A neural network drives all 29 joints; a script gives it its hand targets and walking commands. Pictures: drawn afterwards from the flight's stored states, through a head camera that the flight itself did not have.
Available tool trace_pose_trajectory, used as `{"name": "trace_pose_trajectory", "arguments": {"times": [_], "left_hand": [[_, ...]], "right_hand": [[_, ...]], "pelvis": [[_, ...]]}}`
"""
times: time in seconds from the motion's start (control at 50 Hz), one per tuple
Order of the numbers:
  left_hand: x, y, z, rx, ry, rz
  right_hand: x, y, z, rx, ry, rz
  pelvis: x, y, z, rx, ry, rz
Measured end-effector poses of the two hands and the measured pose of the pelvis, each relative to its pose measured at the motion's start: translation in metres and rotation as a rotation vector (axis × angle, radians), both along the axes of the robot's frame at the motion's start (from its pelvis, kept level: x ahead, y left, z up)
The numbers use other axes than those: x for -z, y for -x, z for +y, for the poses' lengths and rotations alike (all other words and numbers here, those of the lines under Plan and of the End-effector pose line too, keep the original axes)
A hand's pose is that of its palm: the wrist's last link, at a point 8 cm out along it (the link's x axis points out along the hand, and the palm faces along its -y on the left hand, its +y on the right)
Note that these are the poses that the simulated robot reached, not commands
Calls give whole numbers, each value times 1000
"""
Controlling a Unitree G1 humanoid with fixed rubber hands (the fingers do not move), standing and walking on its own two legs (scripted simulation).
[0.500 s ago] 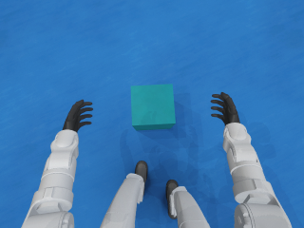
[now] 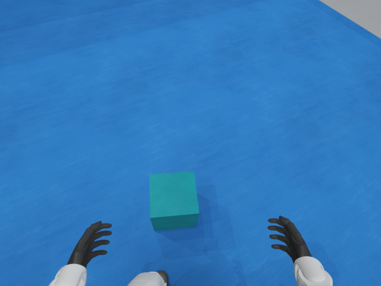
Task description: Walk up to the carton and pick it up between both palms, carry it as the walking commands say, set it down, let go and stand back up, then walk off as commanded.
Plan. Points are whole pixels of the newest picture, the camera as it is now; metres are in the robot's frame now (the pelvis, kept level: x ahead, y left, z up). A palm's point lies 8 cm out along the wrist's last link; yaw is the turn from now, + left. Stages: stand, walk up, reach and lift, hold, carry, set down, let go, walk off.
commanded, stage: let go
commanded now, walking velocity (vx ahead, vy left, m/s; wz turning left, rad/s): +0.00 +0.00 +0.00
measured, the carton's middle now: (173, 202) +0.48 +0.05 -0.65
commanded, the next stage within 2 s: stand in 0.48 s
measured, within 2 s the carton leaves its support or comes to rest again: neither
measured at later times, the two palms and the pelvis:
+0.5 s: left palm (74, 243) +0.19 +0.25 -0.07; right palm (289, 253) +0.18 -0.21 -0.07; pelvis +0.03 +0.02 +0.00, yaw -2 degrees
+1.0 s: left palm (84, 260) +0.16 +0.23 -0.11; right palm (304, 277) +0.14 -0.26 -0.12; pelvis +0.08 +0.00 -0.01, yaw -1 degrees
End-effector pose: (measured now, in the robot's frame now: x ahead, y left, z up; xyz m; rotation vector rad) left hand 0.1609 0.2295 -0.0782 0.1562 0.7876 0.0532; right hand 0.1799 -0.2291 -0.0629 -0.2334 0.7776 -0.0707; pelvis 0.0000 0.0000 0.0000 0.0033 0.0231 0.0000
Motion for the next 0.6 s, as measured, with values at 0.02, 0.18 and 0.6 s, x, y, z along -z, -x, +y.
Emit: {"name": "trace_pose_trajectory", "arguments": {"times": [0.02, 0.18, 0.6], "left_hand": [[-2, -1, 1, 1, -2, -1], [-2, 4, 10, 7, -9, 66], [-7, -36, 20, 7, -91, 45]], "right_hand": [[-1, 3, 0, -2, -5, 2], [6, 30, 1, 26, -20, 76], [6, -6, 8, 58, -12, -4]], "pelvis": [[-1, -1, 1, 3, -1, -13], [-1, -8, 8, 17, -10, -114], [2, -37, 19, 32, -20, -90]]}}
